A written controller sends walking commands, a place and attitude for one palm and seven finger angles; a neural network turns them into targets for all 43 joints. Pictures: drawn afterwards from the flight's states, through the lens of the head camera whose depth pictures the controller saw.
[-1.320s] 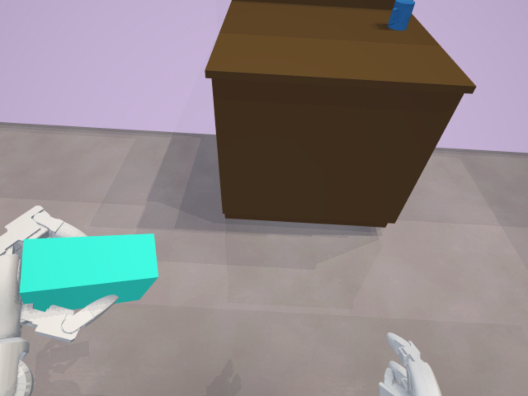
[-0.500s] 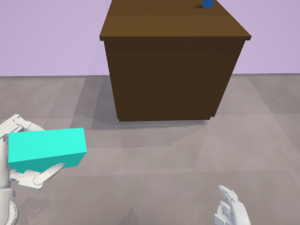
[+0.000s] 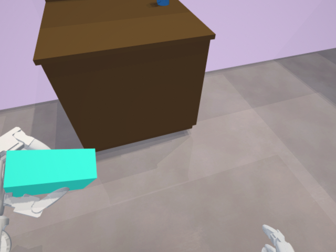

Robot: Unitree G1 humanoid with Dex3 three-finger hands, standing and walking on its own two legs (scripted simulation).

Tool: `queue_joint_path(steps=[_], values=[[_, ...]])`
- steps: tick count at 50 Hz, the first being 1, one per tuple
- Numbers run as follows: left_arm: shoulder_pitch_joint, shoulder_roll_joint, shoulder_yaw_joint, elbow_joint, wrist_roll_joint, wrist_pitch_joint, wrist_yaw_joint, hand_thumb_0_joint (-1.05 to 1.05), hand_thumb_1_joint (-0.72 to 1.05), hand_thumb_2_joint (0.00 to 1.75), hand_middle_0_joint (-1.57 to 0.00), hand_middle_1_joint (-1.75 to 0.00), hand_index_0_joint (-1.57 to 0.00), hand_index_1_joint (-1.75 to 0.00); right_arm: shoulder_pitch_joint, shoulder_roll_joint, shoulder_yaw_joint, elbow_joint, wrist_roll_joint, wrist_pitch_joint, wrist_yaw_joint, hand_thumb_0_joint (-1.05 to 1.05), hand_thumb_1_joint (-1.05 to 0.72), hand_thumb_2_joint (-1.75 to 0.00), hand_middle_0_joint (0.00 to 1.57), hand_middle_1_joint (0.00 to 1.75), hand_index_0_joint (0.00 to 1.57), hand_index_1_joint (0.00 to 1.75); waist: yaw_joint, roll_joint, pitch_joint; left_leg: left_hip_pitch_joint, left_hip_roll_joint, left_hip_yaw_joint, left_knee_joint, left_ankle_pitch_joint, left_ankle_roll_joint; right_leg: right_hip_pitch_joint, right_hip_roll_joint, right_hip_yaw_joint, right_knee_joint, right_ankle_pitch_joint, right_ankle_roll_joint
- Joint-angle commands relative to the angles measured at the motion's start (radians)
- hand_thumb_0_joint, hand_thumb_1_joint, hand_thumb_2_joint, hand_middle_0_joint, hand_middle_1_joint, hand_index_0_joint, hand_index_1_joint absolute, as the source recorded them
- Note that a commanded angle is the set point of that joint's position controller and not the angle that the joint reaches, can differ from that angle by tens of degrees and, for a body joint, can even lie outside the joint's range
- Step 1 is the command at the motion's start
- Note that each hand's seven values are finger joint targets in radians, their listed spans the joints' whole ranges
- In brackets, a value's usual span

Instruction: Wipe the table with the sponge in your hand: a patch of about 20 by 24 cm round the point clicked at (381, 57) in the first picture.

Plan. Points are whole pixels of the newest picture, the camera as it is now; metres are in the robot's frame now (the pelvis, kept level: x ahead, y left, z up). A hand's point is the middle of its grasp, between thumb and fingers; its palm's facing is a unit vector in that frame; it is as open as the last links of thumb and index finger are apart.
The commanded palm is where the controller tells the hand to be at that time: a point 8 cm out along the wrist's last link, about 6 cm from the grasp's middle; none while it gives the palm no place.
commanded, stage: walk to a spot facing it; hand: left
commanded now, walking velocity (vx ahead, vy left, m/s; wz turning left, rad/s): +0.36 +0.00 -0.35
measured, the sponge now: (64, 172) +0.22 +0.20 +0.15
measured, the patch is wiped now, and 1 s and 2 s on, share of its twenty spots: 0.00 0.00 0.00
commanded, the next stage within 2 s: turn to face it in 0.90 s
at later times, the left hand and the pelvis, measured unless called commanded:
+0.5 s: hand (128, 102) +0.41 +0.12 +0.15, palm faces +0.20 -0.84 -0.51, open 9.6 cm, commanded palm +0.35 +0.19 +0.17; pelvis +0.13 -0.05 -0.03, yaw -12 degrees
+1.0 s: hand (137, 66) +0.55 +0.12 +0.16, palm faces +0.28 -0.90 -0.34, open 9.6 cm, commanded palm +0.50 +0.17 +0.17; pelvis +0.29 -0.08 -0.01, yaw -11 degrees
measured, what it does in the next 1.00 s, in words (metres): walks ahead: left foot, then right foot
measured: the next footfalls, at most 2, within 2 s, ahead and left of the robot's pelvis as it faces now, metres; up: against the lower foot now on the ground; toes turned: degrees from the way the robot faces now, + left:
left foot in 0.06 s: +0.08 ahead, +0.15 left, +0.00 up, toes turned +6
right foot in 0.42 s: +0.22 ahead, -0.17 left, +0.00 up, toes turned -21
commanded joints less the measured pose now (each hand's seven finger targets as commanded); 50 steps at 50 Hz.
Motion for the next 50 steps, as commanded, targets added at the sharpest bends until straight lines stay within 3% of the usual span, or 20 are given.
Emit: queue_joint_path(steps=[1,2,3,4,7,9,15,19,20,21,22,23,25,30,39,40,41,42,44,50], values=[[-0.098,0.142,0.108,-0.216,-0.014,-0.052,0.029,0.0,0.1,1.3,-1.2,-1.6,-1.2,-1.6,-0.095,-0.065,-0.021,-0.175,0.007,-0.059,-0.019,0.0,-0.9,-0.9,0.2,0.3,0.2,0.3,-0.013,-0.015,-0.115,0.301,0.044,-0.013,-0.244,0.064,0.048,-0.063,-0.168,0.178,0.047,0.03,-0.042],[-0.11,0.142,0.112,-0.24,-0.013,-0.058,0.028,0.0,0.1,1.3,-1.2,-1.6,-1.2,-1.6,-0.089,-0.085,-0.027,-0.177,0.005,-0.058,-0.027,0.0,-0.9,-0.9,0.2,0.3,0.2,0.3,-0.024,0.126,-0.131,0.467,0.138,-0.147,-0.311,0.033,0.095,-0.209,-0.098,0.093,0.2,-0.009,0.006],[-0.115,0.142,0.112,-0.261,-0.012,-0.066,0.027,0.0,0.1,1.3,-1.2,-1.6,-1.2,-1.6,-0.095,-0.091,-0.029,-0.182,0.002,-0.055,-0.03,0.0,-0.9,-0.9,0.2,0.3,0.2,0.3,-0.015,0.293,-0.125,0.61,0.328,-0.385,-0.344,0.06,0.176,-0.426,-0.026,-0.033,0.418,-0.261,0.055],[-0.133,0.15,0.102,-0.265,-0.005,-0.073,0.028,0.0,0.1,1.3,-1.2,-1.6,-1.2,-1.6,-0.096,-0.067,-0.019,-0.188,0.004,-0.066,-0.029,0.0,-0.9,-0.9,0.2,0.3,0.2,0.3,-0.009,0.3,-0.081,0.61,0.436,-0.497,-0.377,0.159,0.247,-0.527,-0.048,-0.104,0.618,-0.319,0.077],[-0.174,0.158,0.09,-0.263,0.009,-0.059,0.016,0.0,0.1,1.3,-1.2,-1.6,-1.2,-1.6,-0.1,-0.049,-0.004,-0.14,-0.014,-0.077,-0.025,0.0,-0.9,-0.9,0.2,0.3,0.2,0.3,-0.022,0.244,0.044,0.348,0.417,-0.356,-0.417,0.049,0.247,-0.534,-0.17,-0.088,0.772,-0.202,0.089],[-0.236,0.139,0.057,-0.317,0.023,-0.055,0.01,0.0,0.1,1.3,-1.2,-1.6,-1.2,-1.6,-0.106,-0.048,-0.004,-0.129,-0.005,-0.092,-0.022,0.0,-0.9,-0.9,0.2,0.3,0.2,0.3,-0.002,0.232,0.074,0.287,0.35,-0.144,-0.401,0.071,0.195,-0.49,-0.195,-0.142,0.686,-0.121,0.096],[-0.17,0.152,0.106,-0.227,0.023,-0.039,0.012,0.0,0.1,1.3,-1.2,-1.6,-1.2,-1.6,-0.089,-0.049,-0.009,-0.139,-0.017,-0.108,-0.021,0.0,-0.9,-0.9,0.2,0.3,0.2,0.3,-0.022,0.29,0.063,0.236,0.275,0.077,-0.361,0.281,0.13,-0.229,-0.142,-0.323,0.316,-0.027,0.101],[-0.112,0.158,0.133,-0.157,0.007,-0.023,0.01,0.0,0.1,1.3,-1.2,-1.6,-1.2,-1.6,-0.104,-0.03,-0.009,-0.14,-0.001,-0.088,-0.019,0.0,-0.9,-0.9,0.2,0.3,0.2,0.3,0.012,0.154,-0.069,0.175,0.203,0.176,0.043,0.363,0.095,0.133,-0.055,-0.389,0.099,0.052,0.075],[-0.125,0.179,0.141,-0.18,0.011,-0.019,0.012,0.0,0.1,1.3,-1.2,-1.6,-1.2,-1.6,-0.102,-0.02,-0.011,-0.139,0.006,-0.085,-0.011,0.0,-0.9,-0.9,0.2,0.3,0.2,0.3,0.019,0.017,-0.116,0.068,0.154,0.171,0.289,0.284,0.077,0.252,-0.144,-0.23,0.057,0.043,0.021],[-0.121,0.228,0.187,-0.194,0.014,-0.021,0.018,0.0,0.1,1.3,-1.2,-1.6,-1.2,-1.6,-0.12,0.0,-0.013,-0.155,0.008,-0.077,-0.008,0.0,-0.9,-0.9,0.2,0.3,0.2,0.3,0.018,-0.234,-0.165,-0.184,0.026,0.134,0.575,-0.123,0.047,0.382,-0.363,0.227,-0.026,0.173,-0.098],[-0.121,0.253,0.23,-0.241,-0.004,-0.03,0.026,0.0,0.1,1.3,-1.2,-1.6,-1.2,-1.6,-0.158,-0.011,-0.007,-0.169,0.003,-0.079,-0.004,0.0,-0.9,-0.9,0.2,0.3,0.2,0.3,0.021,-0.27,-0.181,-0.306,0.009,-0.009,0.729,-0.261,0.038,0.398,-0.485,0.442,-0.1,0.259,-0.159],[-0.124,0.237,0.229,-0.27,-0.011,-0.04,0.021,0.0,0.1,1.3,-1.2,-1.6,-1.2,-1.6,-0.148,-0.021,-0.014,-0.15,0.0,-0.08,0.004,0.0,-0.9,-0.9,0.2,0.3,0.2,0.3,0.012,-0.134,-0.19,-0.287,0.054,-0.102,0.75,-0.216,0.038,0.345,-0.486,0.405,-0.11,0.147,-0.155],[-0.05,0.247,0.241,-0.321,-0.009,-0.044,0.017,0.0,0.1,1.3,-1.2,-1.6,-1.2,-1.6,-0.167,-0.027,-0.011,-0.136,0.007,-0.056,0.017,0.0,-0.9,-0.9,0.2,0.3,0.2,0.3,0.006,-0.069,-0.148,-0.319,0.088,-0.124,0.754,-0.141,0.017,0.286,-0.482,0.311,-0.103,0.054,-0.163],[0.002,0.227,0.252,-0.4,-0.012,-0.065,0.034,0.0,0.1,1.3,-1.2,-1.6,-1.2,-1.6,-0.173,-0.027,-0.018,-0.137,0.0,-0.026,0.007,0.0,-0.9,-0.9,0.2,0.3,0.2,0.3,-0.017,-0.056,-0.111,-0.171,0.116,-0.086,0.399,-0.052,0.001,0.083,-0.422,-0.002,-0.125,0.19,-0.11],[-0.073,0.129,0.127,-0.196,-0.016,-0.03,0.05,0.0,0.1,1.3,-1.2,-1.6,-1.2,-1.6,-0.093,-0.039,-0.036,-0.151,0.002,-0.04,-0.044,0.0,-0.9,-0.9,0.2,0.3,0.2,0.3,-0.02,0.002,-0.016,0.226,0.012,0.087,-0.146,0.11,0.044,-0.043,-0.311,-0.148,0.008,-0.062,-0.006],[-0.128,0.127,0.107,-0.22,-0.014,-0.035,0.047,0.0,0.1,1.3,-1.2,-1.6,-1.2,-1.6,-0.082,-0.053,-0.04,-0.155,0.004,-0.044,-0.05,0.0,-0.9,-0.9,0.2,0.3,0.2,0.3,-0.033,0.086,-0.019,0.293,0.045,0.006,-0.215,0.054,0.072,-0.083,-0.263,-0.177,0.156,-0.036,0.022],[-0.155,0.122,0.107,-0.232,-0.014,-0.041,0.048,0.0,0.1,1.3,-1.2,-1.6,-1.2,-1.6,-0.087,-0.076,-0.045,-0.163,0.006,-0.048,-0.05,0.0,-0.9,-0.9,0.2,0.3,0.2,0.3,-0.029,0.276,-0.036,0.388,0.204,-0.27,-0.297,0.053,0.153,-0.217,-0.164,-0.236,0.366,-0.117,0.073],[-0.19,0.125,0.097,-0.231,-0.016,-0.053,0.047,0.0,0.1,1.3,-1.2,-1.6,-1.2,-1.6,-0.095,-0.06,-0.029,-0.169,0.008,-0.055,-0.041,0.0,-0.9,-0.9,0.2,0.3,0.2,0.3,-0.023,0.343,-0.033,0.429,0.361,-0.526,-0.365,0.176,0.249,-0.341,-0.105,-0.216,0.574,-0.355,0.091],[-0.281,0.193,0.1,-0.233,-0.002,-0.056,0.032,0.0,0.1,1.3,-1.2,-1.6,-1.2,-1.6,-0.122,-0.038,-0.009,-0.157,-0.006,-0.075,-0.037,0.0,-0.9,-0.9,0.2,0.3,0.2,0.3,-0.022,0.299,0.023,0.295,0.394,-0.584,-0.412,-0.027,0.282,-0.385,-0.166,-0.107,0.718,-0.318,0.087],[-0.151,0.135,0.091,-0.388,-0.003,-0.046,0.028,0.0,0.1,1.3,-1.2,-1.6,-1.2,-1.6,-0.102,-0.046,-0.017,-0.143,-0.002,-0.121,-0.011,0.0,-0.9,-0.9,0.2,0.3,0.2,0.3,-0.001,0.317,-0.022,0.189,0.235,-0.133,-0.377,0.106,0.174,-0.21,-0.165,-0.216,0.474,-0.126,0.1]])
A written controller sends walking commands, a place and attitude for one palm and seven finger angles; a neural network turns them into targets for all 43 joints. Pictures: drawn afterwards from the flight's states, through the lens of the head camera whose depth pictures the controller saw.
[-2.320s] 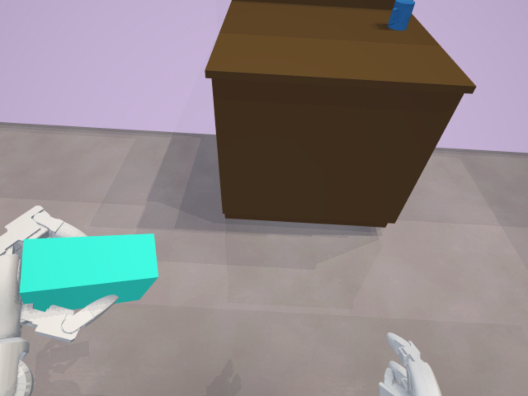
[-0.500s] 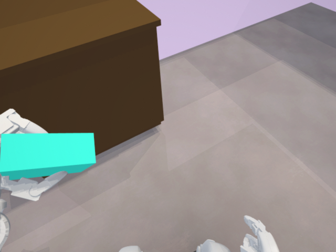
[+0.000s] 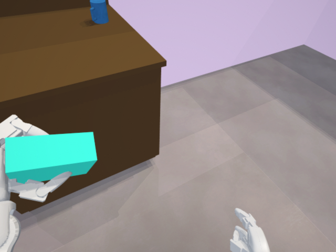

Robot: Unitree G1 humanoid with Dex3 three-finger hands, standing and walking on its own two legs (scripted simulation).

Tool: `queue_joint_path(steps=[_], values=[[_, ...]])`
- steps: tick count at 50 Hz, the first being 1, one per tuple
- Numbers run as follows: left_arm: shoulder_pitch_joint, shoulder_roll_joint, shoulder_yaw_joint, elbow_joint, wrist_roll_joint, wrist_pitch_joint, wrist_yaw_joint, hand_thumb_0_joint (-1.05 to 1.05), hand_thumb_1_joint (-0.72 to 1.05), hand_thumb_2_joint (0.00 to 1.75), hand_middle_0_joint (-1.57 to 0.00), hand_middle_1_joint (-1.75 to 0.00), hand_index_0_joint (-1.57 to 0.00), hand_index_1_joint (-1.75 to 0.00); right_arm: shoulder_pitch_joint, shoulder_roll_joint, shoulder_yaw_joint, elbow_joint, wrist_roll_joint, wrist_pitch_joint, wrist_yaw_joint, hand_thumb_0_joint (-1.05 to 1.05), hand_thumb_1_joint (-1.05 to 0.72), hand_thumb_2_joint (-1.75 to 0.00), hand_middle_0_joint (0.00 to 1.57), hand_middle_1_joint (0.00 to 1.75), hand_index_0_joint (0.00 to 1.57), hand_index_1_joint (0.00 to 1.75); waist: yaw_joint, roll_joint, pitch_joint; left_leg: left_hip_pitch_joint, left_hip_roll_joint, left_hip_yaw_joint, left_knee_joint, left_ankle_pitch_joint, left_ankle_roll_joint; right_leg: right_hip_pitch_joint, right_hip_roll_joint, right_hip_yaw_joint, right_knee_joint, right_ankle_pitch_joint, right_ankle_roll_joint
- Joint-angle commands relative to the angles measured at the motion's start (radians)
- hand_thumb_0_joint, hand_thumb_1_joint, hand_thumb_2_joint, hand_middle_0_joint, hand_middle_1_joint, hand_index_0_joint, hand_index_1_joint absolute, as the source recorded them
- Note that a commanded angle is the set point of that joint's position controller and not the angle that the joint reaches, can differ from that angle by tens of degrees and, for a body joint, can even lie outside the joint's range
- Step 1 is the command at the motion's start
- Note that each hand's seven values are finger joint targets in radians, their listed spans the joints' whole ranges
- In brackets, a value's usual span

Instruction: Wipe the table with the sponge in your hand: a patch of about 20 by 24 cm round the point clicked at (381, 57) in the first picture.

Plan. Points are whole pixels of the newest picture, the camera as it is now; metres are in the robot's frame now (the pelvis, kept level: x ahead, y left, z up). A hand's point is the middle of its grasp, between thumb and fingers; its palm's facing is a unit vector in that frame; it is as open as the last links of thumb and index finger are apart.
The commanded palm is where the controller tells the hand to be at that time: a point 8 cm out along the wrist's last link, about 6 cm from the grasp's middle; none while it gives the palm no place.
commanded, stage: turn to face it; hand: left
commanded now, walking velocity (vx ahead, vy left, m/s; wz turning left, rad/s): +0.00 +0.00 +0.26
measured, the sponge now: (66, 157) +0.24 +0.21 +0.16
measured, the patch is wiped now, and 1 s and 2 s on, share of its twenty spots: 0.00 0.00 0.00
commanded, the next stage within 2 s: take the last steps up to it in 0.08 s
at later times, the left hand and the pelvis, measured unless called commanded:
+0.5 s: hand (88, 131) +0.29 +0.18 +0.17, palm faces +0.41 -0.78 -0.47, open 9.6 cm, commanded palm +0.23 +0.23 +0.18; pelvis +0.09 -0.06 +0.01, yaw +5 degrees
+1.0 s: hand (100, 106) +0.36 +0.18 +0.17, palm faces +0.52 -0.72 -0.45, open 9.6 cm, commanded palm +0.30 +0.22 +0.18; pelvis +0.18 -0.08 -0.01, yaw +9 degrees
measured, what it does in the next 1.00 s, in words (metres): walks ahead: right foot, then left foot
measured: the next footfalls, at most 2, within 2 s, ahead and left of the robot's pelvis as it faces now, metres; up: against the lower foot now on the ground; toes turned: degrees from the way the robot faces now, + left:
right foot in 0.18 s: +0.14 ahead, -0.14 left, +0.00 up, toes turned -7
left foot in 0.58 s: +0.16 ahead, +0.07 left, +0.00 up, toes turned +13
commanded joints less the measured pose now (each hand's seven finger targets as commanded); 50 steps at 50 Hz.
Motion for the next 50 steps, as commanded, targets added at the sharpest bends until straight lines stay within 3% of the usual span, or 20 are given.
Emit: queue_joint_path(steps=[1,4,7,8,9,10,12,17,23,27,28,29,30,31,36,44,45,47,48,50], values=[[-0.012,0.179,0.1,-0.397,-0.013,-0.111,0.012,0.0,0.1,1.3,-1.2,-1.6,-1.2,-1.6,-0.04,-0.183,-0.073,-0.132,-0.003,-0.073,-0.001,0.0,-0.9,-0.9,0.2,0.3,0.2,0.3,-0.006,0.31,-0.098,0.058,0.193,-0.175,-0.292,0.094,0.141,0.008,-0.006,-0.045,-0.164,0.092,0.019],[0.026,0.189,0.142,-0.298,-0.019,-0.101,0.019,0.0,0.1,1.3,-1.2,-1.6,-1.2,-1.6,-0.03,-0.177,-0.07,-0.126,0.001,-0.069,-0.005,0.0,-0.9,-0.9,0.2,0.3,0.2,0.3,-0.015,0.271,-0.124,0.088,0.176,-0.123,-0.219,0.216,0.117,0.098,0.036,-0.109,-0.343,0.135,0.033],[0.022,0.173,0.138,-0.173,-0.022,-0.082,0.014,0.0,0.1,1.3,-1.2,-1.6,-1.2,-1.6,-0.032,-0.169,-0.071,-0.116,0.013,-0.045,-0.012,0.0,-0.9,-0.9,0.2,0.3,0.2,0.3,-0.013,0.161,-0.121,0.03,0.125,-0.071,-0.059,0.093,0.064,0.257,0.044,-0.118,-0.569,0.252,0.034],[0.001,0.184,0.137,-0.168,-0.018,-0.08,0.011,0.0,0.1,1.3,-1.2,-1.6,-1.2,-1.6,-0.022,-0.155,-0.072,-0.113,0.014,-0.037,-0.013,0.0,-0.9,-0.9,0.2,0.3,0.2,0.3,-0.021,0.046,-0.142,0.01,0.072,-0.037,0.07,0.012,0.037,0.291,-0.033,-0.025,-0.639,0.321,0.009],[0.011,0.204,0.138,-0.128,-0.012,-0.07,0.012,0.0,0.1,1.3,-1.2,-1.6,-1.2,-1.6,-0.013,-0.127,-0.064,-0.124,0.012,-0.026,-0.015,0.0,-0.9,-0.9,0.2,0.3,0.2,0.3,-0.029,-0.191,-0.158,-0.13,-0.039,0.007,0.254,-0.162,0.0,0.354,-0.206,0.25,-0.685,0.458,-0.07],[-0.008,0.244,0.162,-0.14,-0.016,-0.064,0.016,0.0,0.1,1.3,-1.2,-1.6,-1.2,-1.6,-0.085,-0.13,-0.051,-0.137,0.009,-0.032,-0.016,0.0,-0.9,-0.9,0.2,0.3,0.2,0.3,0.001,-0.272,-0.138,-0.261,-0.085,-0.055,0.442,-0.35,-0.009,0.377,-0.344,0.428,-0.725,0.572,-0.149],[-0.011,0.211,0.138,-0.107,-0.017,-0.066,0.0,0.0,0.1,1.3,-1.2,-1.6,-1.2,-1.6,-0.065,-0.156,-0.07,-0.104,0.008,-0.026,-0.013,0.0,-0.9,-0.9,0.2,0.3,0.2,0.3,-0.008,-0.265,-0.128,-0.296,-0.044,-0.145,0.612,-0.25,-0.017,0.346,-0.335,0.373,-0.734,0.431,-0.148],[0.04,0.221,0.158,-0.222,-0.001,-0.116,0.014,0.0,0.1,1.3,-1.2,-1.6,-1.2,-1.6,-0.117,-0.159,-0.063,-0.105,-0.001,0.006,-0.014,0.0,-0.9,-0.9,0.2,0.3,0.2,0.3,-0.014,-0.128,-0.165,-0.266,-0.03,-0.098,0.463,-0.133,-0.026,0.393,-0.269,0.109,-0.673,0.7,-0.129],[0.103,0.233,0.183,-0.373,-0.012,-0.124,0.048,0.0,0.1,1.3,-1.2,-1.6,-1.2,-1.6,-0.086,-0.16,-0.09,-0.158,-0.008,-0.013,-0.016,0.0,-0.9,-0.9,0.2,0.3,0.2,0.3,0.025,-0.069,-0.202,-0.158,-0.059,-0.01,0.103,-0.122,0.0,0.46,-0.284,0.141,-0.658,0.636,-0.162],[0.079,0.207,0.165,-0.339,-0.021,-0.115,0.06,0.0,0.1,1.3,-1.2,-1.6,-1.2,-1.6,-0.032,-0.171,-0.1,-0.153,-0.006,-0.009,-0.025,0.0,-0.9,-0.9,0.2,0.3,0.2,0.3,-0.012,-0.008,-0.207,0.087,-0.082,0.009,-0.119,0.017,0.009,0.317,-0.21,0.086,-0.562,0.317,-0.101],[0.064,0.196,0.155,-0.325,-0.023,-0.118,0.059,0.0,0.1,1.3,-1.2,-1.6,-1.2,-1.6,-0.019,-0.186,-0.106,-0.153,-0.002,-0.007,-0.031,0.0,-0.9,-0.9,0.2,0.3,0.2,0.3,-0.024,0.086,-0.198,0.179,-0.041,-0.057,-0.171,0.012,0.038,0.226,-0.159,0.054,-0.454,0.259,-0.07],[0.063,0.168,0.131,-0.309,-0.027,-0.12,0.055,0.0,0.1,1.3,-1.2,-1.6,-1.2,-1.6,-0.021,-0.217,-0.112,-0.158,0.005,-0.009,-0.032,0.0,-0.9,-0.9,0.2,0.3,0.2,0.3,-0.028,0.287,-0.17,0.265,0.134,-0.32,-0.239,0.046,0.118,0.035,-0.039,-0.037,-0.254,0.093,-0.015],[0.039,0.176,0.124,-0.299,-0.021,-0.132,0.053,0.0,0.1,1.3,-1.2,-1.6,-1.2,-1.6,-0.029,-0.202,-0.1,-0.163,0.012,-0.018,-0.024,0.0,-0.9,-0.9,0.2,0.3,0.2,0.3,-0.017,0.361,-0.137,0.318,0.287,-0.563,-0.281,0.215,0.225,-0.145,0.032,-0.041,-0.055,-0.173,0.003],[0.016,0.205,0.125,-0.208,-0.009,-0.13,0.038,0.0,0.1,1.3,-1.2,-1.6,-1.2,-1.6,-0.039,-0.199,-0.092,-0.145,0.011,-0.025,-0.017,0.0,-0.9,-0.9,0.2,0.3,0.2,0.3,-0.02,0.267,-0.082,0.209,0.315,-0.592,-0.318,0.091,0.252,-0.188,0.008,0.032,0.066,-0.164,-0.004],[-0.033,0.148,0.061,-0.242,-0.005,-0.114,0.007,0.0,0.1,1.3,-1.2,-1.6,-1.2,-1.6,-0.028,-0.198,-0.093,-0.11,0.015,-0.045,-0.012,0.0,-0.9,-0.9,0.2,0.3,0.2,0.3,-0.009,0.211,-0.057,0.137,0.174,-0.286,-0.268,0.167,0.196,-0.15,-0.028,-0.01,-0.043,0.044,0.025],[-0.079,0.193,0.103,-0.234,-0.003,-0.096,0.012,0.0,0.1,1.3,-1.2,-1.6,-1.2,-1.6,-0.07,-0.188,-0.069,-0.102,0.001,-0.061,-0.02,0.0,-0.9,-0.9,0.2,0.3,0.2,0.3,0.001,0.175,-0.096,-0.051,0.111,-0.137,-0.141,-0.107,0.104,0.272,0.033,-0.121,-0.504,0.164,0.033],[-0.087,0.194,0.102,-0.219,0.003,-0.096,0.014,0.0,0.1,1.3,-1.2,-1.6,-1.2,-1.6,-0.068,-0.178,-0.069,-0.097,0.0,-0.057,-0.02,0.0,-0.9,-0.9,0.2,0.3,0.2,0.3,0.002,0.087,-0.106,-0.103,0.068,-0.108,-0.008,-0.16,0.08,0.341,-0.014,-0.044,-0.585,0.14,0.009],[-0.088,0.249,0.144,-0.195,0.0,-0.084,0.019,0.0,0.1,1.3,-1.2,-1.6,-1.2,-1.6,-0.105,-0.153,-0.064,-0.112,0.001,-0.049,-0.018,0.0,-0.9,-0.9,0.2,0.3,0.2,0.3,0.019,-0.311,-0.113,-0.377,-0.098,-0.054,0.509,-0.337,0.011,0.424,-0.38,0.58,-0.806,0.079,-0.177],[-0.133,0.252,0.148,-0.217,-0.004,-0.092,0.02,0.0,0.1,1.3,-1.2,-1.6,-1.2,-1.6,-0.108,-0.165,-0.065,-0.098,-0.007,-0.052,-0.017,0.0,-0.9,-0.9,0.2,0.3,0.2,0.3,0.008,-0.225,-0.105,-0.396,-0.061,-0.154,0.627,-0.271,-0.001,0.391,-0.415,0.573,-0.828,0.059,-0.199],[-0.09,0.241,0.153,-0.191,-0.01,-0.104,0.007,0.0,0.1,1.3,-1.2,-1.6,-1.2,-1.6,-0.096,-0.173,-0.074,-0.083,0.001,-0.046,-0.008,0.0,-0.9,-0.9,0.2,0.3,0.2,0.3,-0.003,-0.152,-0.071,-0.379,-0.019,-0.181,0.666,-0.184,-0.015,0.308,-0.368,0.491,-0.821,0.047,-0.211]])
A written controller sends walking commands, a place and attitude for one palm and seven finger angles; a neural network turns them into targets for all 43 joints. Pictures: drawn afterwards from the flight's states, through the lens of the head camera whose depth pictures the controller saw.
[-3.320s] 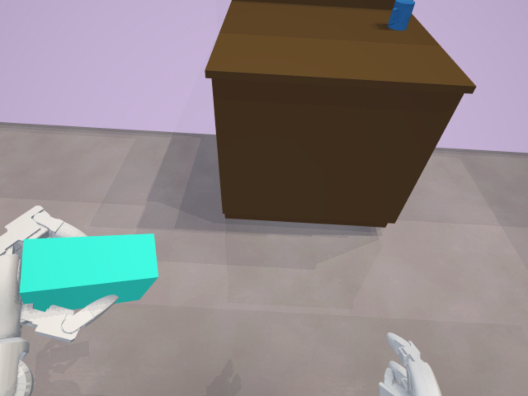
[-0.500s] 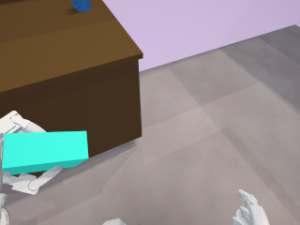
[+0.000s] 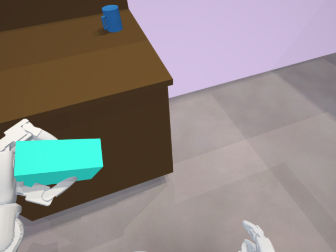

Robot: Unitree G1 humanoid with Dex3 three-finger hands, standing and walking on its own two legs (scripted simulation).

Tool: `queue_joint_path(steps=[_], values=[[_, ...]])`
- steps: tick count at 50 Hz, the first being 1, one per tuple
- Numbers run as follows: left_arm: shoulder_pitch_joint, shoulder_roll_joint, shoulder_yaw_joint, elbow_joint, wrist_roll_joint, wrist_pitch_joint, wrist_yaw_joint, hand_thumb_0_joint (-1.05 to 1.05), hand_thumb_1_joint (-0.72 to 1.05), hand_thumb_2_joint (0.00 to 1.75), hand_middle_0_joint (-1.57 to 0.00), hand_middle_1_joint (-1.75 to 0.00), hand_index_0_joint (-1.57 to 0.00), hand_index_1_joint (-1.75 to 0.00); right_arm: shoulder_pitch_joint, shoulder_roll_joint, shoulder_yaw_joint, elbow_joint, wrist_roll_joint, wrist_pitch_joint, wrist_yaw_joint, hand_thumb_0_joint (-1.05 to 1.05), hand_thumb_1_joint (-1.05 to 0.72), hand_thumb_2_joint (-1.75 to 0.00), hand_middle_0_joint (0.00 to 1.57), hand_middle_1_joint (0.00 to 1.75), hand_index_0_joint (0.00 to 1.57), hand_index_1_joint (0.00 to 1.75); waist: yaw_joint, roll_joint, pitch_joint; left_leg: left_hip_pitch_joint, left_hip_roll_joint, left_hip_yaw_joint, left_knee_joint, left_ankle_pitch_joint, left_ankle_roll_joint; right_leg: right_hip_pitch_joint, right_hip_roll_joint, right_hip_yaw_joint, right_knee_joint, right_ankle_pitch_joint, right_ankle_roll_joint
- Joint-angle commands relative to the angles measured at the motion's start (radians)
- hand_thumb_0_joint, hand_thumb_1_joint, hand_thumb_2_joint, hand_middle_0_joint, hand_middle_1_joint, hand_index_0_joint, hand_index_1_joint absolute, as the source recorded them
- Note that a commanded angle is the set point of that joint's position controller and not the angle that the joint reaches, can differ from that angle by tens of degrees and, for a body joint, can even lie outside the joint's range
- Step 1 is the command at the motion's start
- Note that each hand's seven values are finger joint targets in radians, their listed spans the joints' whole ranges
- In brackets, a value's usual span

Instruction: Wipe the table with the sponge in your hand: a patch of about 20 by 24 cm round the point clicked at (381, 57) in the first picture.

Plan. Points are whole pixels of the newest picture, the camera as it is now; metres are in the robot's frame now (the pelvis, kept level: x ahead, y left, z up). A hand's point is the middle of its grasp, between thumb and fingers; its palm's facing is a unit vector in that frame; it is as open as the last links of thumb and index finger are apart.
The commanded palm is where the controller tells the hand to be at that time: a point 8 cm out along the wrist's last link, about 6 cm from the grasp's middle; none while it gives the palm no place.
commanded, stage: take the last steps up to it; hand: left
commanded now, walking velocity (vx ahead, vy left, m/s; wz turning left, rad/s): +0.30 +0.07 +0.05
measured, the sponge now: (72, 162) +0.24 +0.20 +0.16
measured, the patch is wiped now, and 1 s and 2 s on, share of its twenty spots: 0.00 0.00 0.00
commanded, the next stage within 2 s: come to a stop and stand still in 0.92 s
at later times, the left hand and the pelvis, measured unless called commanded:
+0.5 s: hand (64, 107) +0.34 +0.24 +0.20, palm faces +0.40 -0.82 -0.41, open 9.6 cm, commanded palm +0.29 +0.28 +0.19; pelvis +0.12 +0.01 +0.01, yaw -2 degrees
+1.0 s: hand (83, 81) +0.44 +0.24 +0.19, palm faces +0.38 -0.82 -0.43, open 9.6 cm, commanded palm +0.39 +0.29 +0.19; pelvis +0.22 +0.01 +0.00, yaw -1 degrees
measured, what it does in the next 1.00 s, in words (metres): walks ahead: left foot, then right foot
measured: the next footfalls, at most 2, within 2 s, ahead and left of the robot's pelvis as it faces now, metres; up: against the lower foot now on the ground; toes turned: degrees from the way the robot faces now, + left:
left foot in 0.28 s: +0.14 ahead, +0.14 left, +0.00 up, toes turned +7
right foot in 0.60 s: +0.23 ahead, -0.11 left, +0.00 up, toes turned -10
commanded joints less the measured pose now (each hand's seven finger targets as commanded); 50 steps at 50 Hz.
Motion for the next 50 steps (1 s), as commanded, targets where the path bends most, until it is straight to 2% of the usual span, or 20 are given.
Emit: queue_joint_path(steps=[1,4,8,12,13,15,17,22,28,29,30,31,33,37,42,45,47,48,49,50], values=[[-0.045,0.225,0.187,-0.201,-0.022,-0.086,0.021,0.0,0.1,1.3,-1.2,-1.6,-1.2,-1.6,-0.105,-0.117,-0.062,-0.158,0.003,-0.038,-0.01,0.0,-0.9,-0.9,0.2,0.3,0.2,0.3,-0.022,-0.175,-0.078,-0.27,0.038,-0.056,0.235,0.073,-0.014,0.177,-0.317,0.473,-0.402,-0.017,-0.147],[-0.003,0.21,0.192,-0.231,-0.026,-0.103,0.023,0.0,0.1,1.3,-1.2,-1.6,-1.2,-1.6,-0.113,-0.106,-0.057,-0.17,0.003,-0.018,-0.009,0.0,-0.9,-0.9,0.2,0.3,0.2,0.3,-0.03,-0.202,-0.153,-0.143,0.039,0.015,-0.03,0.109,-0.012,0.203,-0.249,0.236,-0.341,0.199,-0.104],[0.047,0.192,0.182,-0.289,-0.029,-0.096,0.048,0.0,0.1,1.3,-1.2,-1.6,-1.2,-1.6,-0.101,-0.107,-0.073,-0.213,-0.003,-0.032,-0.012,0.0,-0.9,-0.9,0.2,0.3,0.2,0.3,0.001,-0.209,-0.176,-0.059,-0.012,0.121,-0.304,0.124,0.0,0.289,-0.232,0.237,-0.299,0.289,-0.113],[0.019,0.192,0.171,-0.323,-0.031,-0.089,0.065,0.0,0.1,1.3,-1.2,-1.6,-1.2,-1.6,-0.057,-0.125,-0.09,-0.225,-0.002,-0.034,-0.024,0.0,-0.9,-0.9,0.2,0.3,0.2,0.3,-0.028,-0.118,-0.184,0.17,-0.033,0.144,-0.517,0.258,0.008,0.204,-0.161,0.192,-0.176,0.146,-0.051],[0.001,0.185,0.16,-0.328,-0.032,-0.093,0.063,0.0,0.1,1.3,-1.2,-1.6,-1.2,-1.6,-0.046,-0.14,-0.099,-0.226,0.003,-0.033,-0.03,0.0,-0.9,-0.9,0.2,0.3,0.2,0.3,-0.04,-0.039,-0.186,0.267,0.008,0.084,-0.552,0.272,0.032,0.122,-0.128,0.171,-0.068,0.125,-0.023],[-0.018,0.178,0.146,-0.339,-0.031,-0.106,0.062,0.0,0.1,1.3,-1.2,-1.6,-1.2,-1.6,-0.047,-0.164,-0.101,-0.241,0.014,-0.035,-0.025,0.0,-0.9,-0.9,0.2,0.3,0.2,0.3,-0.038,0.255,-0.163,0.428,0.326,-0.384,-0.647,0.46,0.207,-0.223,0.037,0.068,0.32,-0.322,0.048],[-0.073,0.223,0.161,-0.278,-0.017,-0.103,0.048,0.0,0.1,1.3,-1.2,-1.6,-1.2,-1.6,-0.073,-0.147,-0.085,-0.217,0.005,-0.05,-0.019,0.0,-0.9,-0.9,0.2,0.3,0.2,0.3,-0.042,0.222,-0.079,0.292,0.359,-0.421,-0.707,0.342,0.253,-0.31,-0.017,0.15,0.494,-0.303,0.046],[0.022,0.16,0.127,-0.329,-0.03,-0.088,0.031,0.0,0.1,1.3,-1.2,-1.6,-1.2,-1.6,-0.04,-0.15,-0.09,-0.196,0.017,-0.076,-0.005,0.0,-0.9,-0.9,0.2,0.3,0.2,0.3,-0.025,0.185,-0.111,0.255,0.221,-0.088,-0.63,0.508,0.175,-0.197,-0.01,0.069,0.256,-0.118,0.06],[0.026,0.178,0.167,-0.22,-0.032,-0.065,0.028,0.0,0.1,1.3,-1.2,-1.6,-1.2,-1.6,-0.065,-0.138,-0.075,-0.189,0.015,-0.055,-0.011,0.0,-0.9,-0.9,0.2,0.3,0.2,0.3,-0.018,0.052,-0.159,0.105,0.168,0.033,-0.396,0.413,0.094,0.192,0.047,-0.016,-0.163,0.06,0.057],[0.006,0.193,0.172,-0.205,-0.023,-0.061,0.026,0.0,0.1,1.3,-1.2,-1.6,-1.2,-1.6,-0.061,-0.123,-0.075,-0.186,0.016,-0.044,-0.011,0.0,-0.9,-0.9,0.2,0.3,0.2,0.3,-0.018,-0.108,-0.187,0.013,0.103,0.092,-0.189,0.298,0.063,0.276,-0.061,0.139,-0.226,0.069,0.01],[-0.007,0.223,0.184,-0.195,-0.02,-0.056,0.027,0.0,0.1,1.3,-1.2,-1.6,-1.2,-1.6,-0.083,-0.099,-0.07,-0.203,0.015,-0.036,-0.012,0.0,-0.9,-0.9,0.2,0.3,0.2,0.3,-0.02,-0.368,-0.178,-0.219,-0.027,0.126,0.067,-0.001,0.014,0.365,-0.283,0.547,-0.32,0.153,-0.093],[-0.02,0.254,0.221,-0.198,-0.032,-0.058,0.031,0.0,0.1,1.3,-1.2,-1.6,-1.2,-1.6,-0.109,-0.113,-0.067,-0.204,0.008,-0.037,-0.011,0.0,-0.9,-0.9,0.2,0.3,0.2,0.3,-0.007,-0.377,-0.168,-0.306,-0.028,0.004,0.243,-0.103,0.001,0.35,-0.401,0.687,-0.376,0.191,-0.15],[-0.026,0.226,0.2,-0.177,-0.037,-0.071,0.013,0.0,0.1,1.3,-1.2,-1.6,-1.2,-1.6,-0.084,-0.124,-0.077,-0.174,0.008,-0.033,-0.003,0.0,-0.9,-0.9,0.2,0.3,0.2,0.3,-0.026,-0.268,-0.109,-0.299,0.028,-0.065,0.316,0.009,-0.018,0.234,-0.366,0.588,-0.388,0.058,-0.144],[0.015,0.211,0.193,-0.246,-0.024,-0.101,0.018,0.0,0.1,1.3,-1.2,-1.6,-1.2,-1.6,-0.119,-0.11,-0.054,-0.17,0.001,-0.006,-0.002,0.0,-0.9,-0.9,0.2,0.3,0.2,0.3,-0.033,-0.194,-0.139,-0.19,0.04,-0.002,0.08,0.101,-0.023,0.195,-0.262,0.25,-0.309,0.423,-0.102],[0.061,0.209,0.191,-0.348,-0.025,-0.1,0.048,0.0,0.1,1.3,-1.2,-1.6,-1.2,-1.6,-0.108,-0.108,-0.071,-0.213,-0.005,-0.022,-0.007,0.0,-0.9,-0.9,0.2,0.3,0.2,0.3,0.001,-0.205,-0.206,-0.052,-0.012,0.109,-0.278,0.138,-0.008,0.292,-0.246,0.221,-0.25,0.523,-0.102],[0.066,0.199,0.185,-0.368,-0.029,-0.089,0.06,0.0,0.1,1.3,-1.2,-1.6,-1.2,-1.6,-0.074,-0.113,-0.081,-0.224,-0.004,-0.019,-0.013,0.0,-0.9,-0.9,0.2,0.3,0.2,0.3,-0.026,-0.162,-0.229,0.11,-0.044,0.135,-0.468,0.28,-0.01,0.257,-0.201,0.169,-0.171,0.389,-0.056],[0.054,0.207,0.196,-0.364,-0.032,-0.096,0.063,0.0,0.1,1.3,-1.2,-1.6,-1.2,-1.6,-0.056,-0.141,-0.097,-0.23,0.002,-0.013,-0.024,0.0,-0.9,-0.9,0.2,0.3,0.2,0.3,-0.043,-0.018,-0.228,0.271,0.022,0.057,-0.555,0.362,0.024,0.136,-0.129,0.127,0.004,0.277,-0.004],[0.06,0.2,0.195,-0.366,-0.035,-0.102,0.063,0.0,0.1,1.3,-1.2,-1.6,-1.2,-1.6,-0.061,-0.164,-0.104,-0.24,0.008,-0.01,-0.025,0.0,-0.9,-0.9,0.2,0.3,0.2,0.3,-0.036,0.174,-0.232,0.352,0.191,-0.16,-0.579,0.514,0.108,-0.022,-0.028,0.066,0.165,-0.008,0.045],[0.073,0.201,0.18,-0.338,-0.034,-0.107,0.057,0.0,0.1,1.3,-1.2,-1.6,-1.2,-1.6,-0.059,-0.16,-0.104,-0.251,0.016,-0.01,-0.021,0.0,-0.9,-0.9,0.2,0.3,0.2,0.3,-0.024,0.245,-0.195,0.372,0.337,-0.354,-0.623,0.626,0.196,-0.163,0.022,0.074,0.333,-0.368,0.055],[0.064,0.214,0.193,-0.265,-0.023,-0.101,0.052,0.0,0.1,1.3,-1.2,-1.6,-1.2,-1.6,-0.054,-0.147,-0.094,-0.233,0.012,-0.013,-0.017,0.0,-0.9,-0.9,0.2,0.3,0.2,0.3,-0.032,0.175,-0.143,0.297,0.354,-0.381,-0.657,0.562,0.23,-0.207,0.022,0.116,0.436,-0.375,0.047]])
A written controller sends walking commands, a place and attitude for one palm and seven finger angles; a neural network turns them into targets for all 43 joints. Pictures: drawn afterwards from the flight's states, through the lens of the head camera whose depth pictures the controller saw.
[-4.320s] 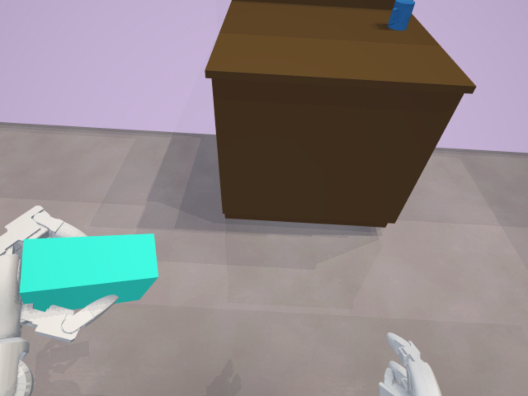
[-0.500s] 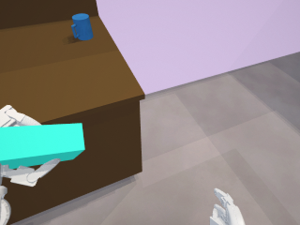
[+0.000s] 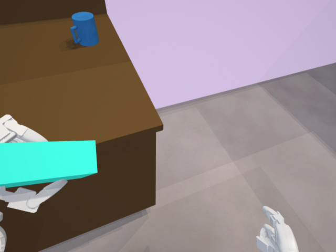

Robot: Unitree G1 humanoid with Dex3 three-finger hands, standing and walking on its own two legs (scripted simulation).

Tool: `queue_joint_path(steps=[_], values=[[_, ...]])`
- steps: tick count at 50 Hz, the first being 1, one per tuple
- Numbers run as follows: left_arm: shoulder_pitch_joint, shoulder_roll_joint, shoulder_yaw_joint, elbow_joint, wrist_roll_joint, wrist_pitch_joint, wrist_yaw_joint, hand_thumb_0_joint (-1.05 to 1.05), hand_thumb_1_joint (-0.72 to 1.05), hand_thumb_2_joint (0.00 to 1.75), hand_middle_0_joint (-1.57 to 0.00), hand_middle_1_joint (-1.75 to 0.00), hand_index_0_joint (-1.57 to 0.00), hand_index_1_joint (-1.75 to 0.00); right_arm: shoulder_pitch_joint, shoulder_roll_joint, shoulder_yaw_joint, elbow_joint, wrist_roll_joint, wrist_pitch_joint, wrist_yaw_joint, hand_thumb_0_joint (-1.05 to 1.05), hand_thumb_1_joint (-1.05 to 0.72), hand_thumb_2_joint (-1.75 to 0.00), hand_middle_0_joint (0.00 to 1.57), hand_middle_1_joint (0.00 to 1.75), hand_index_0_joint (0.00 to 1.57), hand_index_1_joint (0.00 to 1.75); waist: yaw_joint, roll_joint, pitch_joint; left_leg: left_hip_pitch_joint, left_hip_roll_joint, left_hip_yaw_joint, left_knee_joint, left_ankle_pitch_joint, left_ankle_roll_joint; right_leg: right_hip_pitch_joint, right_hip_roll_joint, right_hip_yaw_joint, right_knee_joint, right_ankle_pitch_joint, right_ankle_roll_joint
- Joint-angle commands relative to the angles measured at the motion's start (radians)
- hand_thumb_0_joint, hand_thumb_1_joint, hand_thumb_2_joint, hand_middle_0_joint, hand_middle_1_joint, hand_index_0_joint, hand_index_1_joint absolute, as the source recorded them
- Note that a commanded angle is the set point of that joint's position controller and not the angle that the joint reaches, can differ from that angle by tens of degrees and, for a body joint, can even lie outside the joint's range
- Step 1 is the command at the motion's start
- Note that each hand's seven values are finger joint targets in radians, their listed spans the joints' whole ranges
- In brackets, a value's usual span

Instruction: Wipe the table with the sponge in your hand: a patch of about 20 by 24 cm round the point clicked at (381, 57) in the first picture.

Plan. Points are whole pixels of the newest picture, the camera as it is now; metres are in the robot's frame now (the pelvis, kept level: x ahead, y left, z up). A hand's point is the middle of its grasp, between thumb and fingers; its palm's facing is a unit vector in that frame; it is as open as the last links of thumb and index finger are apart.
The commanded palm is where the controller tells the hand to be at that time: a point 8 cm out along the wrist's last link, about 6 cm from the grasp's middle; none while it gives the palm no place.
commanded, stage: come to a stop and stand still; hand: left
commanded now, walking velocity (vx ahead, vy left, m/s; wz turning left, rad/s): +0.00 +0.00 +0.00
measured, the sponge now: (62, 163) +0.23 +0.20 +0.17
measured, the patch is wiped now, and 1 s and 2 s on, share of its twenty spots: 0.00 0.00 0.00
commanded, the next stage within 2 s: look again from close up in 1.30 s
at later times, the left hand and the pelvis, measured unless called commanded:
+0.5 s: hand (57, 159) +0.23 +0.21 +0.17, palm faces +0.37 -0.80 -0.48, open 9.6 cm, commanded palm +0.17 +0.25 +0.19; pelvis +0.01 -0.03 +0.01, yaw +0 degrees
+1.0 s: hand (31, 212) +0.15 +0.21 +0.17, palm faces +0.40 -0.84 -0.37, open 9.6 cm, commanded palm +0.09 +0.26 +0.19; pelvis -0.07 -0.02 +0.01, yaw +1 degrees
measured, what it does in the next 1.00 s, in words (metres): steps on the spot: right foot, then left foot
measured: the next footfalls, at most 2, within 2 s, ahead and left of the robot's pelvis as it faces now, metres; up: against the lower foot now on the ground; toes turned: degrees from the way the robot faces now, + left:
right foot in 0.28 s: +0.10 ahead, -0.12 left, +0.00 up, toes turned -6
left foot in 0.64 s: -0.01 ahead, +0.09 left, +0.00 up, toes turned -1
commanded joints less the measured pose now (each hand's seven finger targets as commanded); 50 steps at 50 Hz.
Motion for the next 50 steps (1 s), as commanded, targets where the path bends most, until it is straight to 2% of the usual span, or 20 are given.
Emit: queue_joint_path(steps=[1,5,12,13,15,17,19,21,25,29,30,32,34,36,39,41,44,46,48,50], values=[[-0.083,0.171,0.134,-0.125,-0.009,-0.056,0.016,0.0,0.1,1.3,-1.2,-1.6,-1.2,-1.6,-0.054,-0.075,0.0,-0.129,-0.003,-0.046,0.003,0.0,-0.9,-0.9,0.2,0.3,0.2,0.3,-0.005,0.31,-0.124,0.172,0.373,-0.489,-0.266,0.285,0.221,-0.284,0.021,0.071,0.389,-0.179,0.01],[-0.098,0.114,0.068,-0.214,-0.02,-0.038,0.003,0.0,0.1,1.3,-1.2,-1.6,-1.2,-1.6,-0.029,-0.077,0.003,-0.12,0.005,-0.07,0.022,0.0,-0.9,-0.9,0.2,0.3,0.2,0.3,-0.003,0.293,-0.168,0.223,0.24,-0.196,-0.158,0.623,0.107,-0.179,0.054,0.025,0.133,0.039,0.025],[-0.056,0.129,0.092,-0.177,-0.024,0.001,0.005,0.0,0.1,1.3,-1.2,-1.6,-1.2,-1.6,-0.03,-0.063,0.035,-0.133,0.002,-0.09,0.018,0.0,-0.9,-0.9,0.2,0.3,0.2,0.3,0.001,0.261,-0.171,0.118,0.234,-0.131,-0.127,0.46,0.032,0.094,0.08,0.001,-0.248,0.249,0.023],[-0.066,0.136,0.1,-0.159,-0.022,0.001,0.007,0.0,0.1,1.3,-1.2,-1.6,-1.2,-1.6,-0.036,-0.057,0.039,-0.133,0.002,-0.084,0.016,0.0,-0.9,-0.9,0.2,0.3,0.2,0.3,0.002,0.219,-0.173,0.064,0.215,-0.123,-0.095,0.364,0.014,0.161,0.058,0.024,-0.288,0.363,0.019],[-0.096,0.159,0.112,-0.146,-0.022,0.002,0.01,0.0,0.1,1.3,-1.2,-1.6,-1.2,-1.6,-0.038,-0.03,0.049,-0.143,0.003,-0.073,0.011,0.0,-0.9,-0.9,0.2,0.3,0.2,0.3,-0.017,0.043,-0.198,-0.01,0.088,-0.056,0.059,0.083,-0.048,0.184,-0.107,0.231,-0.29,0.827,-0.046],[-0.051,0.132,0.102,-0.061,-0.032,0.019,0.004,0.0,0.1,1.3,-1.2,-1.6,-1.2,-1.6,-0.026,-0.031,0.039,-0.133,0.004,-0.067,0.015,0.0,-0.9,-0.9,0.2,0.3,0.2,0.3,-0.002,-0.145,-0.216,-0.058,-0.014,-0.098,0.264,-0.258,-0.061,0.157,-0.222,0.34,-0.345,0.933,-0.129],[-0.057,0.152,0.128,-0.068,-0.029,0.022,0.005,0.0,0.1,1.3,-1.2,-1.6,-1.2,-1.6,-0.056,-0.024,0.044,-0.13,0.007,-0.049,0.014,0.0,-0.9,-0.9,0.2,0.3,0.2,0.3,0.0,-0.133,-0.223,-0.106,-0.009,-0.171,0.408,-0.301,-0.054,0.146,-0.264,0.343,-0.333,0.906,-0.156],[-0.018,0.148,0.132,-0.079,-0.021,0.014,0.014,0.0,0.1,1.3,-1.2,-1.6,-1.2,-1.6,-0.084,-0.01,0.059,-0.134,0.006,-0.032,0.004,0.0,-0.9,-0.9,0.2,0.3,0.2,0.3,-0.002,-0.094,-0.238,-0.122,-0.007,-0.161,0.395,-0.262,-0.058,0.198,-0.233,0.25,-0.306,0.936,-0.146],[-0.004,0.156,0.141,-0.162,-0.016,0.0,0.022,0.0,0.1,1.3,-1.2,-1.6,-1.2,-1.6,-0.107,-0.027,0.05,-0.15,0.001,-0.012,-0.008,0.0,-0.9,-0.9,0.2,0.3,0.2,0.3,0.015,-0.084,-0.261,-0.078,-0.016,-0.122,0.221,-0.231,-0.043,0.211,-0.21,0.224,-0.303,0.814,-0.137],[0.023,0.138,0.122,-0.233,-0.018,0.002,0.028,0.0,0.1,1.3,-1.2,-1.6,-1.2,-1.6,-0.055,-0.05,0.029,-0.147,-0.004,-0.006,-0.006,0.0,-0.9,-0.9,0.2,0.3,0.2,0.3,-0.006,-0.019,-0.268,0.074,-0.02,-0.111,-0.082,-0.072,-0.029,0.142,-0.162,0.204,-0.301,0.478,-0.093],[0.014,0.138,0.116,-0.244,-0.018,-0.001,0.029,0.0,0.1,1.3,-1.2,-1.6,-1.2,-1.6,-0.049,-0.056,0.024,-0.15,-0.003,-0.007,-0.009,0.0,-0.9,-0.9,0.2,0.3,0.2,0.3,-0.009,0.034,-0.252,0.137,0.002,-0.11,-0.156,0.011,-0.023,0.091,-0.12,0.186,-0.274,0.369,-0.063],[0.007,0.135,0.11,-0.243,-0.015,-0.017,0.032,0.0,0.1,1.3,-1.2,-1.6,-1.2,-1.6,-0.057,-0.098,0.014,-0.164,0.001,-0.019,-0.015,0.0,-0.9,-0.9,0.2,0.3,0.2,0.3,0.014,0.258,-0.188,0.09,0.21,-0.32,-0.247,0.179,0.056,0.006,0.03,0.09,-0.126,0.194,0.007],[-0.018,0.158,0.13,-0.189,-0.015,-0.02,0.021,0.0,0.1,1.3,-1.2,-1.6,-1.2,-1.6,-0.05,-0.078,0.018,-0.148,-0.001,-0.038,-0.011,0.0,-0.9,-0.9,0.2,0.3,0.2,0.3,0.015,0.347,-0.145,-0.021,0.272,-0.336,-0.303,0.224,0.099,-0.015,0.066,0.062,0.051,-0.018,0.015],[-0.098,0.119,0.085,-0.132,0.001,-0.023,0.016,0.0,0.1,1.3,-1.2,-1.6,-1.2,-1.6,-0.045,-0.076,0.019,-0.124,-0.003,-0.055,-0.006,0.0,-0.9,-0.9,0.2,0.3,0.2,0.3,0.011,0.303,-0.059,-0.104,0.253,-0.297,-0.293,0.187,0.103,-0.005,0.062,0.077,0.086,-0.007,0.016],[-0.179,0.063,0.009,-0.1,0.001,-0.014,0.004,0.0,0.1,1.3,-1.2,-1.6,-1.2,-1.6,-0.034,-0.093,0.015,-0.116,0.014,-0.079,0.002,0.0,-0.9,-0.9,0.2,0.3,0.2,0.3,0.003,0.255,-0.081,-0.009,0.188,-0.195,-0.199,0.193,0.058,0.028,0.08,0.041,-0.114,0.11,0.027],[-0.179,0.065,0.0,-0.062,0.007,-0.012,0.004,0.0,0.1,1.3,-1.2,-1.6,-1.2,-1.6,-0.03,-0.091,0.022,-0.1,0.012,-0.087,0.004,0.0,-0.9,-0.9,0.2,0.3,0.2,0.3,-0.001,0.243,-0.089,-0.029,0.174,-0.219,-0.185,0.125,0.044,0.101,0.078,0.039,-0.237,0.159,0.026],[-0.245,0.087,0.008,-0.063,0.012,-0.012,0.002,0.0,0.1,1.3,-1.2,-1.6,-1.2,-1.6,-0.047,-0.082,0.028,-0.104,0.003,-0.082,0.009,0.0,-0.9,-0.9,0.2,0.3,0.2,0.3,-0.014,0.094,-0.088,-0.066,0.083,-0.164,-0.09,-0.015,-0.011,0.109,-0.021,0.175,-0.327,0.346,-0.021],[-0.219,0.099,0.02,-0.053,-0.007,0.004,-0.004,0.0,0.1,1.3,-1.2,-1.6,-1.2,-1.6,-0.046,-0.072,0.022,-0.101,0.004,-0.075,0.011,0.0,-0.9,-0.9,0.2,0.3,0.2,0.3,-0.002,-0.066,-0.106,0.017,0.008,-0.118,0.01,-0.125,-0.029,-0.024,-0.09,0.282,-0.419,0.082,-0.062],[-0.174,0.138,0.061,-0.099,-0.015,0.01,0.001,0.0,0.1,1.3,-1.2,-1.6,-1.2,-1.6,-0.066,-0.058,0.031,-0.109,-0.002,-0.058,0.008,0.0,-0.9,-0.9,0.2,0.3,0.2,0.3,0.002,-0.046,-0.106,0.076,-0.002,-0.128,0.06,-0.127,-0.021,-0.119,-0.131,0.309,-0.482,-0.08,-0.089],[-0.126,0.157,0.096,-0.128,-0.02,0.009,0.002,0.0,0.1,1.3,-1.2,-1.6,-1.2,-1.6,-0.076,-0.043,0.044,-0.116,-0.007,-0.043,0.004,0.0,-0.9,-0.9,0.2,0.3,0.2,0.3,0.001,-0.013,-0.121,0.09,0.012,-0.143,-0.023,-0.109,-0.016,-0.115,-0.092,0.239,-0.45,-0.103,-0.069]])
